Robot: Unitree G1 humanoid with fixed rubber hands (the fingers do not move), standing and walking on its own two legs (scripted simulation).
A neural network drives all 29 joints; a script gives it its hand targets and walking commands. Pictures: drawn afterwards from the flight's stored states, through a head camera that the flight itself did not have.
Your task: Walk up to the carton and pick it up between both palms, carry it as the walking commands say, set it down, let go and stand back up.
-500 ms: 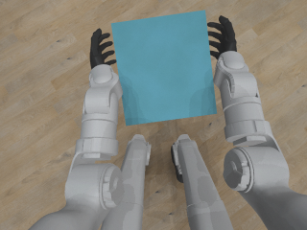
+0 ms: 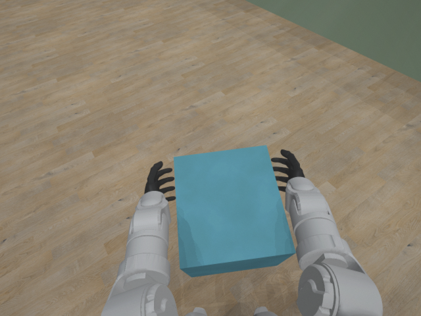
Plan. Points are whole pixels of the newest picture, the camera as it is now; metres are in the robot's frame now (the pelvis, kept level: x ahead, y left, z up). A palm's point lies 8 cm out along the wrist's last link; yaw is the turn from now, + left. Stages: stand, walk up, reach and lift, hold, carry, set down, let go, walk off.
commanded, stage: reach and lift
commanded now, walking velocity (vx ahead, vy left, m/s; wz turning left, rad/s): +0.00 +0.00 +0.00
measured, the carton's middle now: (227, 213) +0.36 +0.00 -0.07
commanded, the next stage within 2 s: hold in 1.98 s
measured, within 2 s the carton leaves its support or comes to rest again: neither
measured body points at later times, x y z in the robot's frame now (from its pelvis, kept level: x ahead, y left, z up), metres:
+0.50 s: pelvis +0.04 -0.01 +0.05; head +0.04 -0.01 +0.50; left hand +0.35 +0.16 +0.05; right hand +0.37 -0.14 +0.06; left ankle +0.05 +0.11 -0.68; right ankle +0.06 -0.12 -0.68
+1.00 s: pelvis +0.03 +0.00 +0.06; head -0.03 +0.00 +0.51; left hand +0.34 +0.15 +0.11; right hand +0.35 -0.15 +0.12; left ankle +0.05 +0.11 -0.68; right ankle +0.06 -0.12 -0.68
